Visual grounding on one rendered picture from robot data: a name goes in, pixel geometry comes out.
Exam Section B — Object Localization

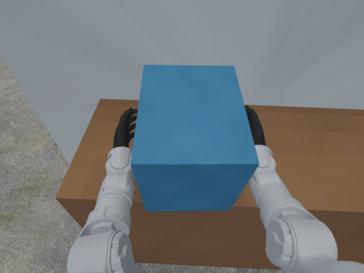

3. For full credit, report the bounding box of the right robot hand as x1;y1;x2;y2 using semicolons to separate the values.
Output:
245;105;266;146

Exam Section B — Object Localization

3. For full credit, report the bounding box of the robot right upper arm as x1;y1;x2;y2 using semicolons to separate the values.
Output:
265;216;364;273

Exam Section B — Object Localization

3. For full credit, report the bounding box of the carton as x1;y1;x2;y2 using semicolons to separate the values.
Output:
130;65;259;212

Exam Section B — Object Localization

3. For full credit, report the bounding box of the pedestal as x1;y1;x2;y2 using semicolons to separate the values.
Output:
55;99;364;270

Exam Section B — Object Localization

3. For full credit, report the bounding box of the robot right forearm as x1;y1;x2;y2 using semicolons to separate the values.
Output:
249;145;338;257

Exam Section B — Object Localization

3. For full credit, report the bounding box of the robot left upper arm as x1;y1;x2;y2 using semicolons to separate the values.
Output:
68;230;135;273

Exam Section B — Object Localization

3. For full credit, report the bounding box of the left robot hand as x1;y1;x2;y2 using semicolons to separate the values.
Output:
113;108;138;148

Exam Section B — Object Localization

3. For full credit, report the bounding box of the robot left forearm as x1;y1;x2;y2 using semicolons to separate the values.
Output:
67;147;135;273

